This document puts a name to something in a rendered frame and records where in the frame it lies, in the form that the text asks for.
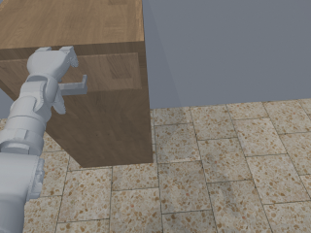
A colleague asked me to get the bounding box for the cabinet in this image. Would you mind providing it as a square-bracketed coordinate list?
[0, 0, 154, 168]

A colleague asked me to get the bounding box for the robot left forearm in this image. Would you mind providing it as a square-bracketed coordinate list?
[0, 72, 59, 156]

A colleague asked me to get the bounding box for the left robot hand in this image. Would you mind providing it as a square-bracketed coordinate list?
[26, 46, 79, 115]

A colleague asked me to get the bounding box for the drawer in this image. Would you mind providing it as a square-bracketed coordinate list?
[0, 52, 141, 96]

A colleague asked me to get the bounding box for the handle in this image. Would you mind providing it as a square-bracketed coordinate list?
[58, 75, 87, 96]

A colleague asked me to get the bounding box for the robot left upper arm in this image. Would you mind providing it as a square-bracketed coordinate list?
[0, 152, 45, 233]

